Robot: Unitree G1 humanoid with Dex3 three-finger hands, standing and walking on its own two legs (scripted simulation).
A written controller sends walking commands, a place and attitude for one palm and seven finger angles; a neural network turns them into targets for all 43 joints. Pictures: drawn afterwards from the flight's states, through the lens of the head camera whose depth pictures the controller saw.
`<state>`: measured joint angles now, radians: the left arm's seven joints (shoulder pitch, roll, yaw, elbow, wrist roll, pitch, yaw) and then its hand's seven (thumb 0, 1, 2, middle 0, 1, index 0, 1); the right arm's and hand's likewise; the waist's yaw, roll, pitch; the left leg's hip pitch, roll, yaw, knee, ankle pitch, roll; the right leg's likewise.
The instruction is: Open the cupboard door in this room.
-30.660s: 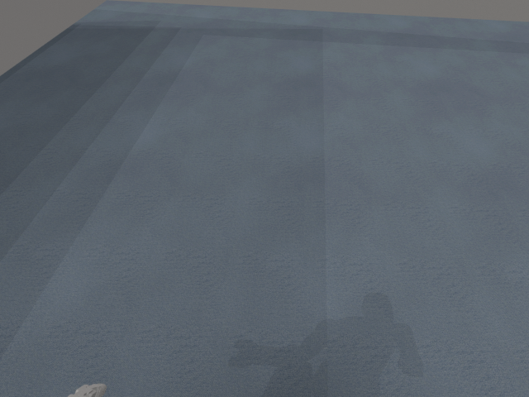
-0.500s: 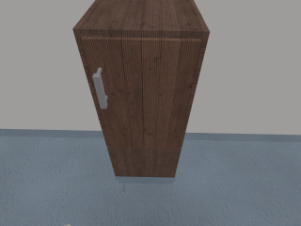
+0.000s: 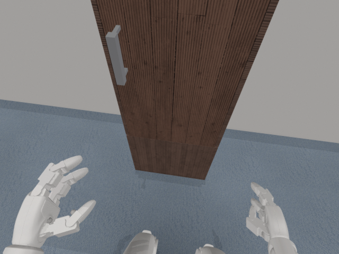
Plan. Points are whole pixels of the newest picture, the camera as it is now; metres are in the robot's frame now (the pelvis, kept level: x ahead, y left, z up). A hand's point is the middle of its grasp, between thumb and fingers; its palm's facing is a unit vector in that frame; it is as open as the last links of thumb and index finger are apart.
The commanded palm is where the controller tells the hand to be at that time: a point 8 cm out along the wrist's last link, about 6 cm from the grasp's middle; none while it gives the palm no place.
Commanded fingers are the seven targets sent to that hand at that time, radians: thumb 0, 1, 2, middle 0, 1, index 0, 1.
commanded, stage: raise the hand with hooked fingers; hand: left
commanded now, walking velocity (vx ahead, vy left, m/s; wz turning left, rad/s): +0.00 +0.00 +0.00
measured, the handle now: (119, 56) +0.55 +0.21 +0.14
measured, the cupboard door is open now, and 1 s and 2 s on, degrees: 0 0 0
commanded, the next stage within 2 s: move the hooked fingers beside the handle in 1.48 s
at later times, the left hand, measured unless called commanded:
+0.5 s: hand (58, 168) +0.24 +0.25 +0.10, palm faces +0.00 -1.00 -0.05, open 12.7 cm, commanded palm +0.22 +0.31 +0.12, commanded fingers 0.00 -0.43 0.33 -0.29 -1.15 -0.29 -1.15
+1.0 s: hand (34, 123) +0.31 +0.31 +0.15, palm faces +0.01 -1.00 -0.03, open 13.9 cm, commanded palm +0.28 +0.35 +0.16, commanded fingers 0.00 -0.50 0.30 -0.30 -1.20 -0.30 -1.20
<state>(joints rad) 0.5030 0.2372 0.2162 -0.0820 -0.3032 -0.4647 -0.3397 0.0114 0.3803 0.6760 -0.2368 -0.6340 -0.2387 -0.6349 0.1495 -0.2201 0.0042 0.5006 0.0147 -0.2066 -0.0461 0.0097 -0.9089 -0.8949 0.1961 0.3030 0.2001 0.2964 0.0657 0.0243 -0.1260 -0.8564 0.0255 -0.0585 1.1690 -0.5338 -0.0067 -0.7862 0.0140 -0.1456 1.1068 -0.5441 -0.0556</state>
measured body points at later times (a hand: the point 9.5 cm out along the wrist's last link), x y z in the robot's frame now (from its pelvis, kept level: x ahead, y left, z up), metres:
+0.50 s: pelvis +0.01 +0.03 +0.04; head +0.04 +0.04 +0.49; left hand +0.24 +0.31 +0.11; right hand +0.16 -0.24 -0.03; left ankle +0.02 +0.12 -0.65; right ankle +0.01 -0.09 -0.65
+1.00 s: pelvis +0.01 +0.04 +0.06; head +0.03 +0.04 +0.51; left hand +0.30 +0.36 +0.16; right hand +0.17 -0.21 -0.01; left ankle +0.02 +0.12 -0.65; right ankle +0.01 -0.09 -0.65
